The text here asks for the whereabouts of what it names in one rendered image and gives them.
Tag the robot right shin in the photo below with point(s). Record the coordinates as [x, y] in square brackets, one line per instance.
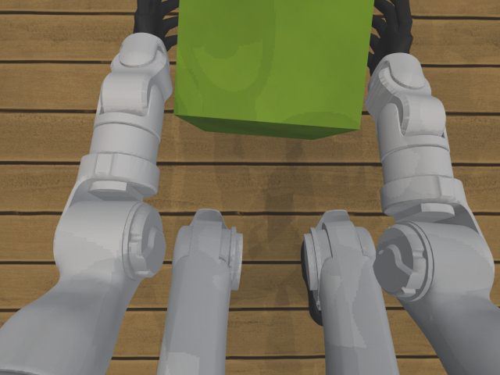
[365, 238]

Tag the robot right forearm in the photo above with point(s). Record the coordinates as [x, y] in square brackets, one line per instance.
[414, 151]

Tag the robot right hand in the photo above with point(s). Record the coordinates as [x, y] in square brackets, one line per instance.
[394, 34]

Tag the robot left forearm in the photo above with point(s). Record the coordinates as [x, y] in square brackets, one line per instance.
[121, 165]

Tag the robot left upper arm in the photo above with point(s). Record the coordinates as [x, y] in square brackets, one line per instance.
[103, 250]

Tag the robot left hand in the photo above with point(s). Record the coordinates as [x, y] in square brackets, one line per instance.
[148, 18]

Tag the robot right foot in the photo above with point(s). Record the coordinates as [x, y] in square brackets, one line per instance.
[313, 310]

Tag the robot right upper arm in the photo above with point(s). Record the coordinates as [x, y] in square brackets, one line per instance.
[442, 275]

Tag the carton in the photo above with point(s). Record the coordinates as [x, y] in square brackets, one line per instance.
[275, 68]

